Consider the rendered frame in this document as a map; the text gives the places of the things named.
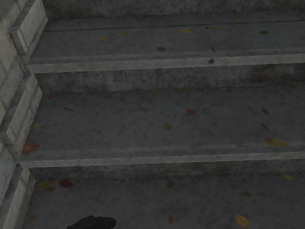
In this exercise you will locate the left robot hand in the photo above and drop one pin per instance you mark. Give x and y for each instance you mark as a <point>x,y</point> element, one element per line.
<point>92,222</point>

